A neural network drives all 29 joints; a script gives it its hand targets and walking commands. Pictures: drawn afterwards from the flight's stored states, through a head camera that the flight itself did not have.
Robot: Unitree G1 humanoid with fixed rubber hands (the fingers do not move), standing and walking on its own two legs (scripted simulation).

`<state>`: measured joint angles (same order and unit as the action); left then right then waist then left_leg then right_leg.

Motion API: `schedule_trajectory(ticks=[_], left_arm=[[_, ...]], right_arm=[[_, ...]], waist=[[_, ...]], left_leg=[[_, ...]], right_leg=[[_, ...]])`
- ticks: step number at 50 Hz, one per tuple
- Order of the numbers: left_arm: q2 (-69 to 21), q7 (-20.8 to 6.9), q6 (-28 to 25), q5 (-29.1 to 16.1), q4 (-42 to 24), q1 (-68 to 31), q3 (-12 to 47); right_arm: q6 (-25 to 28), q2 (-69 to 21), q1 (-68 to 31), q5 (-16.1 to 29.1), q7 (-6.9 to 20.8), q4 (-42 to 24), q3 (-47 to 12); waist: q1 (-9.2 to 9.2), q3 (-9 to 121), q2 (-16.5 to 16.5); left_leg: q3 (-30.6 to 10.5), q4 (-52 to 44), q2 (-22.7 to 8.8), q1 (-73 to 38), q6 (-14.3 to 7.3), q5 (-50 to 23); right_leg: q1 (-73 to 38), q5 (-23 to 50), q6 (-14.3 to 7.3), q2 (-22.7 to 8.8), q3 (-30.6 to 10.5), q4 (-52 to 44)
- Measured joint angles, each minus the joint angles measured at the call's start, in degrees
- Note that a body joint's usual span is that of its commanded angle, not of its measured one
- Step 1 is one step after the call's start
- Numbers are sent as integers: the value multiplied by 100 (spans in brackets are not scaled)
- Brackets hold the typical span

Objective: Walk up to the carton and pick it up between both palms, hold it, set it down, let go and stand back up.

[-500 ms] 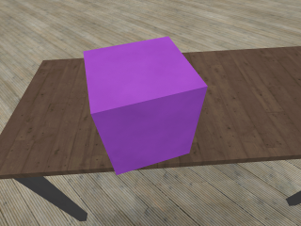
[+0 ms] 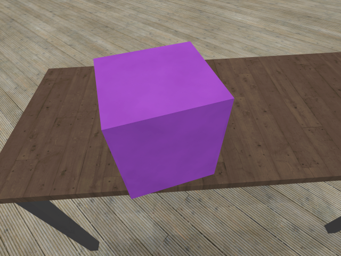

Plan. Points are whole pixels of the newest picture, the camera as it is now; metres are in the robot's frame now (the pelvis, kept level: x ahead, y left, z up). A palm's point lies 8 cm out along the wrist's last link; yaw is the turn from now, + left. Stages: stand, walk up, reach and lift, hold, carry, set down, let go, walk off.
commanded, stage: walk up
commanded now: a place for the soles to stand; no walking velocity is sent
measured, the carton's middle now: (160, 122) +0.38 +0.04 +0.12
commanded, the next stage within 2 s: reach and lift in 0.38 s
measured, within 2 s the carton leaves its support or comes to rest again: neither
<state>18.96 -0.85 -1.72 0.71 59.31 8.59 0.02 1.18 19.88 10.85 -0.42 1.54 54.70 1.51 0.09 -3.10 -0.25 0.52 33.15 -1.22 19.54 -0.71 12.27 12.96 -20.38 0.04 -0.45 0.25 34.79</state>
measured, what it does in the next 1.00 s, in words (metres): stands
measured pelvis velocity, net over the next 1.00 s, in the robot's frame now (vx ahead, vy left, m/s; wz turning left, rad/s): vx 0.01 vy -0.01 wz -0.01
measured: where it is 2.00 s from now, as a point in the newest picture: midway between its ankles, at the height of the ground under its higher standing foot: outside the picture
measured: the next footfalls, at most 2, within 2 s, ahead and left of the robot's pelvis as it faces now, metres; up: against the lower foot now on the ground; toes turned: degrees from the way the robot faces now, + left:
none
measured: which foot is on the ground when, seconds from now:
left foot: down 0.00-1.00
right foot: down 0.00-1.00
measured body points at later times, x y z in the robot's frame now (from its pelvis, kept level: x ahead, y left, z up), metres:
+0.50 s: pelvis +0.00 +0.01 -0.01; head +0.03 +0.01 +0.44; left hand +0.10 +0.30 -0.13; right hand +0.11 -0.28 -0.13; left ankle +0.06 +0.13 -0.73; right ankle -0.02 -0.12 -0.73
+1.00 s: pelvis +0.01 -0.01 +0.01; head +0.03 -0.01 +0.46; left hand +0.16 +0.26 -0.07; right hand +0.17 -0.30 -0.07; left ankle +0.06 +0.13 -0.73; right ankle -0.02 -0.12 -0.73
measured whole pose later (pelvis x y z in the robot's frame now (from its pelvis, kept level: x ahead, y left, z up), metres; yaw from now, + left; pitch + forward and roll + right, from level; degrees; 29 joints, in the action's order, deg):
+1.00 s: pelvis +0.01 -0.01 +0.01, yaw +0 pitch +0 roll +1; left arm 19.0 1.2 22.7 2.2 17.5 14.7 0.0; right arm 4.5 20.3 8.5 2.2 6.0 39.6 4.1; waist 0.1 -3.3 1.0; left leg 1.2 26.6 -1.0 16.8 0.5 9.3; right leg 11.7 -18.5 0.1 -0.9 0.3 30.8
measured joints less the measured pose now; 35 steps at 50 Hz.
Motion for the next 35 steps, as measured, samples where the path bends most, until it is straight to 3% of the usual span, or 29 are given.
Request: schedule_trajectory(ticks=[21,25,28,31,35], left_arm=[[0,0,0,0,0,0,0],[0,184,1427,0,-1069,-272,0],[0,203,2219,26,-1983,-588,2],[1,203,2575,63,-2772,-741,1],[1,203,2649,140,-3436,-703,0]], right_arm=[[-7,-29,-8,0,0,0,0],[290,-151,-472,-517,55,130,247],[369,-188,-882,-546,118,97,252],[374,-278,-1038,-521,153,-93,262],[375,-404,-991,-290,261,-395,263]], waist=[[0,0,0],[1,-452,0],[1,-780,1],[0,-778,14],[0,-516,72]], left_leg=[[8,-18,67,0,0,10],[5,379,28,41,0,209],[2,692,20,76,0,334],[7,772,20,105,20,404],[47,712,20,104,20,449]], right_leg=[[-2,-36,0,-68,0,0],[-1,-168,2,-38,1,313],[-1,-305,2,-33,0,571],[-2,-327,10,-38,0,581],[-3,-326,10,-58,0,486]])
